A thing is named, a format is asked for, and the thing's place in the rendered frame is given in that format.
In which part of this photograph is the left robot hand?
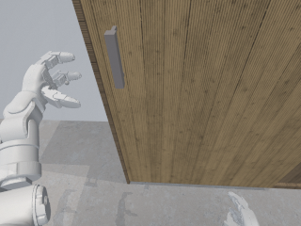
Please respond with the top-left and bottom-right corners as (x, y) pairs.
(22, 51), (82, 109)

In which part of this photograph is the right robot hand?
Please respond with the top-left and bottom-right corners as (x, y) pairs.
(224, 191), (260, 226)

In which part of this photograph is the left robot forearm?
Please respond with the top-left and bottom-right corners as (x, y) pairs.
(0, 91), (46, 193)

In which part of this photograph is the wardrobe door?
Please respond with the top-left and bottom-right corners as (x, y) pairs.
(279, 162), (301, 184)
(80, 0), (301, 188)

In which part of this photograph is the handle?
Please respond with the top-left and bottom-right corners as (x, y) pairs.
(103, 25), (125, 89)

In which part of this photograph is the robot left upper arm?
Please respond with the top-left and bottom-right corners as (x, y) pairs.
(0, 185), (51, 226)

